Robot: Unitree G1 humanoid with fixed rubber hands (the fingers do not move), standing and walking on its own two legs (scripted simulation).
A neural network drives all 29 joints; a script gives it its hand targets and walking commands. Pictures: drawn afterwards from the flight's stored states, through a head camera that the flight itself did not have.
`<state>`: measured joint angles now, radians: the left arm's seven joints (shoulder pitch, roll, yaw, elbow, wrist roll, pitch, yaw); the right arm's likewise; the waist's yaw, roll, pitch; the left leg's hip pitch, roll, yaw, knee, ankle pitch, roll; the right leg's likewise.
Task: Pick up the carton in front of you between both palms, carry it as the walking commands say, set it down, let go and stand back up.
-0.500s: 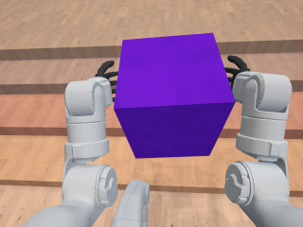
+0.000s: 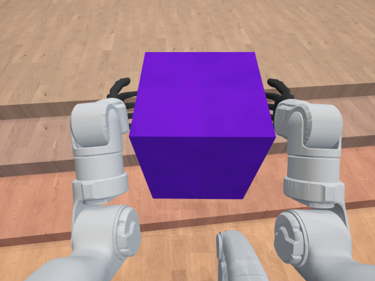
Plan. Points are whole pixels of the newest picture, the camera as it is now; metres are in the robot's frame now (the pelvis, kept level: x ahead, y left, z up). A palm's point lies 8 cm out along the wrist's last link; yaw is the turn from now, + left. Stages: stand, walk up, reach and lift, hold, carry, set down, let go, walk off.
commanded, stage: carry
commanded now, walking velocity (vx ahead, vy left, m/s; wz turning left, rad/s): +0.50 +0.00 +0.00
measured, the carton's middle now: (198, 132) +0.40 -0.02 +0.11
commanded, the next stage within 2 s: none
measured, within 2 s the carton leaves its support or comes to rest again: neither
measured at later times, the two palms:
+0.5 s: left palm (133, 4) +0.66 +0.12 +0.26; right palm out of the picture +0.69 -0.18 +0.26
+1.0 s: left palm out of the picture +0.97 +0.16 +0.35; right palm out of the picture +0.95 -0.14 +0.36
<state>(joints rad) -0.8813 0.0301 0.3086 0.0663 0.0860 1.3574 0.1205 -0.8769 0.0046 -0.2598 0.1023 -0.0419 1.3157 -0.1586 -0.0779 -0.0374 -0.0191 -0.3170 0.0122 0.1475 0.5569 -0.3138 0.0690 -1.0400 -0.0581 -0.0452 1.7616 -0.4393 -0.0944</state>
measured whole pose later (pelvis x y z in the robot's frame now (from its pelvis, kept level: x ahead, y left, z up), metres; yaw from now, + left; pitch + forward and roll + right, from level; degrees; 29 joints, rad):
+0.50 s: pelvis +0.29 -0.05 +0.10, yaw +1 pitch +3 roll -1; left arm -0.86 -0.01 0.25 0.11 0.04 1.31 0.17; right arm -0.88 -0.03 -0.31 0.09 -0.09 1.35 -0.11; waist 0.08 0.04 0.01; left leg -0.97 0.05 0.03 1.70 -0.37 0.10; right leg -0.42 -0.02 -0.17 0.62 -0.32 -0.10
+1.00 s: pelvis +0.57 +0.03 +0.20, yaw +0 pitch +3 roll +0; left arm -0.87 0.03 0.30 0.09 0.09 1.36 0.12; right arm -0.85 -0.01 -0.24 0.11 -0.03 1.32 -0.16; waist -0.07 -0.04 0.03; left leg -0.47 0.03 0.17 0.67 -0.35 0.11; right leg -0.86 -0.03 -0.03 1.60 -0.31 -0.08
